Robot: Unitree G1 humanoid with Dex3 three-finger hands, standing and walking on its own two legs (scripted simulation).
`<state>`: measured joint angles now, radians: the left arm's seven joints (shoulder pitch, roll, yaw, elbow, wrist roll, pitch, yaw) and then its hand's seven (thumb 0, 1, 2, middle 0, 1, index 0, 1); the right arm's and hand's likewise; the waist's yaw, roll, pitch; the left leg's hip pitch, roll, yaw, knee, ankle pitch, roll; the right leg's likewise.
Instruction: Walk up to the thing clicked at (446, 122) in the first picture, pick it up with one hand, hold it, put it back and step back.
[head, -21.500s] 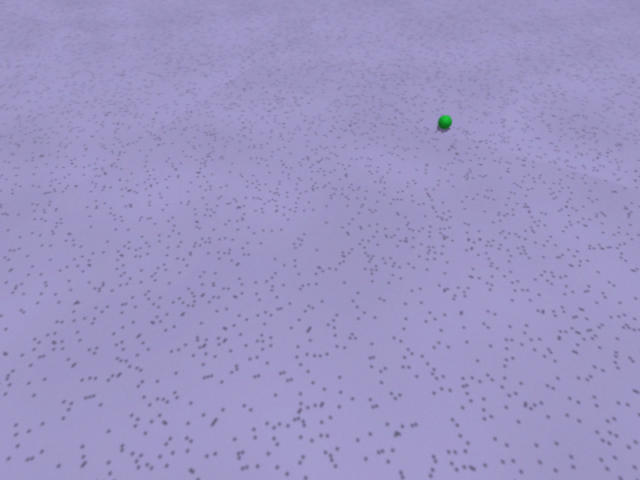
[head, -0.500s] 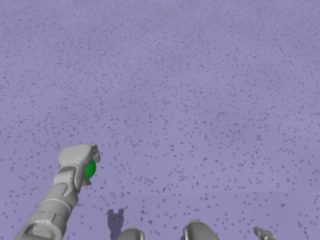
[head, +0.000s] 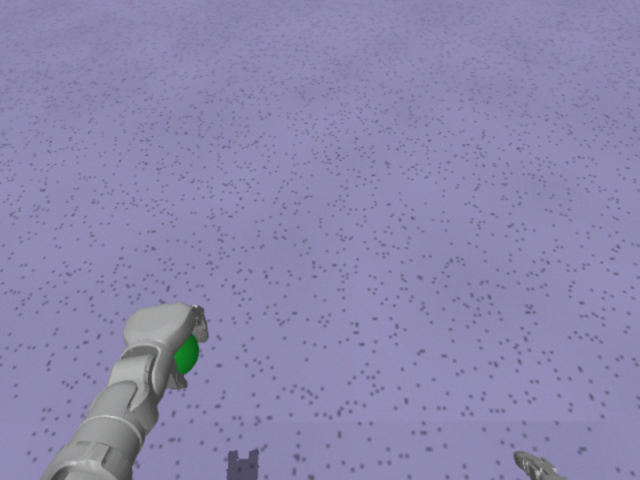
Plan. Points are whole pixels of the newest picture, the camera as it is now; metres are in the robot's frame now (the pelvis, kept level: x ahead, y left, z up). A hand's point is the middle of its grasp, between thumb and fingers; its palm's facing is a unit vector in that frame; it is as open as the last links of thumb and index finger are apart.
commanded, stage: hold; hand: left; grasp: from above
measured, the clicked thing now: (173, 352) +0.33 +0.23 -0.08
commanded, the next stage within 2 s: crouch in 1.74 s
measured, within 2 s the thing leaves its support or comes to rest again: neither
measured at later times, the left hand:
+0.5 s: hand (163, 363) +0.29 +0.22 -0.03, palm faces -0.44 -0.05 -0.90, open 8.8 cm
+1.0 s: hand (161, 369) +0.28 +0.21 -0.01, palm faces -0.43 -0.05 -0.90, open 8.7 cm
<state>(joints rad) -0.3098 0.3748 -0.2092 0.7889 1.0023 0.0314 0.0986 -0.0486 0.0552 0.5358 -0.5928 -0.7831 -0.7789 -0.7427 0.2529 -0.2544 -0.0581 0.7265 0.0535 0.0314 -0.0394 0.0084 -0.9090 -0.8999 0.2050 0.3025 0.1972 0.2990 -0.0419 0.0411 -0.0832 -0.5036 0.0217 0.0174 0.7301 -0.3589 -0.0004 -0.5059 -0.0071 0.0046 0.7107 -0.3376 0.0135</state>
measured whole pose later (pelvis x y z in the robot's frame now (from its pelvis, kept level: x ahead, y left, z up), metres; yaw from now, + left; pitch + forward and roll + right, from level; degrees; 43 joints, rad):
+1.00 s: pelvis -0.02 -0.01 +0.02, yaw -1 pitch +1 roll +0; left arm -0.22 0.40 -0.21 0.60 0.98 0.00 -0.03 -0.05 0.07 0.52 -0.59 -0.78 -0.77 -0.74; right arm 0.20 -0.26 -0.03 0.67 0.08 0.06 -0.06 0.01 -0.92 -0.90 0.20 0.30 0.20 0.30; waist 0.00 0.06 -0.02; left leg -0.30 0.02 0.03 0.54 -0.26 -0.01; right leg -0.33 -0.01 0.02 0.56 -0.25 0.01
